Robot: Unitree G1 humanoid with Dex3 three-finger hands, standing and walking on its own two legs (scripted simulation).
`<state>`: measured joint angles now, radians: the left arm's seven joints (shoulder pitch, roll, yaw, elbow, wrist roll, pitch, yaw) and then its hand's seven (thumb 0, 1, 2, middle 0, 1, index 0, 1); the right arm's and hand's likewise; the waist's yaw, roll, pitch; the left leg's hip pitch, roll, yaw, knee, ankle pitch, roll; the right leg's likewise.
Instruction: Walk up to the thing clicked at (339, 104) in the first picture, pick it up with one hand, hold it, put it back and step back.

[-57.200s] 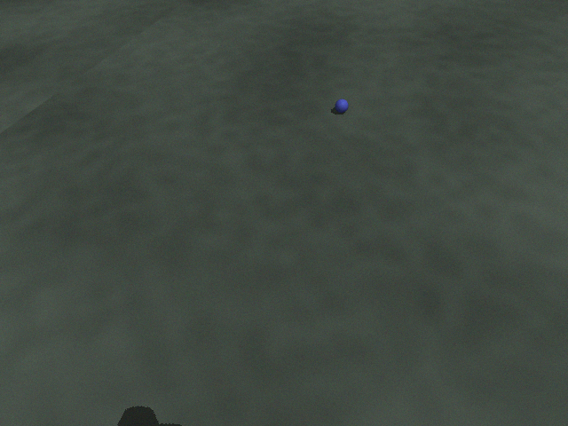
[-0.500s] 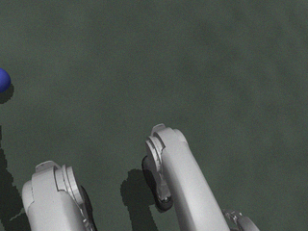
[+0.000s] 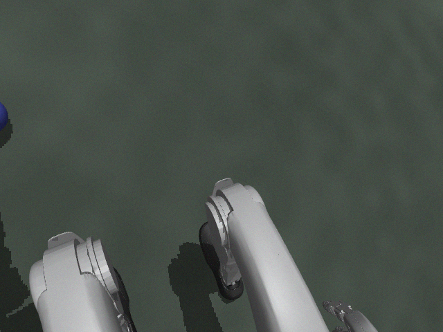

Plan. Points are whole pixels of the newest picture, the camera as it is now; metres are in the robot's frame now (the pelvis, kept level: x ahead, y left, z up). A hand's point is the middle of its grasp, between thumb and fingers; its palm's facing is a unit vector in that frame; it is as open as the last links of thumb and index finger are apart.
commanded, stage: approach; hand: left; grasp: from above
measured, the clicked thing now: out of the picture +0.58 +0.31 -0.33
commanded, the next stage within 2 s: rest palm in 0.46 s
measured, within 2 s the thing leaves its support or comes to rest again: neither
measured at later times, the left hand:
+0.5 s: hand out of the picture +0.54 +0.31 -0.21, palm faces -0.49 -0.08 -0.87, open 13.8 cm
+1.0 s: hand out of the picture +0.56 +0.31 -0.26, palm faces -0.45 -0.09 -0.89, open 14.1 cm
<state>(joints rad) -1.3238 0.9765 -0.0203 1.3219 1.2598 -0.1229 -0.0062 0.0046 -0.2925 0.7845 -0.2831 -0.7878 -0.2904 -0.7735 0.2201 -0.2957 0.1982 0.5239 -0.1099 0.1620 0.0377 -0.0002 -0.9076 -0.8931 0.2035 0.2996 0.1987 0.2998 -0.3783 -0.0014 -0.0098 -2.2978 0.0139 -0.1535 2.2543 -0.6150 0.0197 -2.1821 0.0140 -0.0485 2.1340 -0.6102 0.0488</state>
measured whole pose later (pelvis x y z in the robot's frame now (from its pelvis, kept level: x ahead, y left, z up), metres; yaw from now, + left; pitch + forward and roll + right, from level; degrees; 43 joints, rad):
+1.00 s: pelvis +0.02 +0.00 -0.05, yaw -4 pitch +33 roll -15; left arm -1.23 1.14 0.09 1.49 1.29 -0.19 0.26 0.00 -0.51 0.97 -0.08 -1.02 -0.08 -1.01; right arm 0.15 -0.31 0.33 0.54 -0.19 0.03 0.11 0.00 -0.90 -0.89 0.20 0.30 0.20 0.30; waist -0.43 -0.09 0.16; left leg -2.40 0.01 -0.25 2.48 -0.69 0.00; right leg -2.26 0.04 -0.11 2.31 -0.66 0.07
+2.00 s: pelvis +0.01 +0.00 -0.06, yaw -6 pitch +32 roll -16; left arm -1.21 1.16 0.11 1.55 1.29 -0.17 0.36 0.00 -0.49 0.98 -0.08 -1.05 -0.09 -1.03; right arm 0.15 -0.32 0.37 0.57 -0.21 -0.05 0.12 0.00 -0.90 -0.90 0.20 0.30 0.20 0.30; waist -0.45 -0.12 0.18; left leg -2.41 0.02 -0.27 2.51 -0.69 0.01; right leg -2.26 0.05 -0.13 2.31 -0.64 0.07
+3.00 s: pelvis +0.01 +0.00 -0.06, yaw -7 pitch +31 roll -17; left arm -1.21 1.19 0.09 1.55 1.27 -0.21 0.36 0.00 -0.34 0.86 -0.14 -1.04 -0.17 -1.00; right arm 0.11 -0.33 0.40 0.55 -0.22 -0.04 0.10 0.00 -0.89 -0.89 0.20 0.30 0.20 0.30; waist -0.44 -0.13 0.21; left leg -2.40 0.02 -0.28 2.51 -0.70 0.00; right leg -2.25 0.05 -0.14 2.31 -0.64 0.07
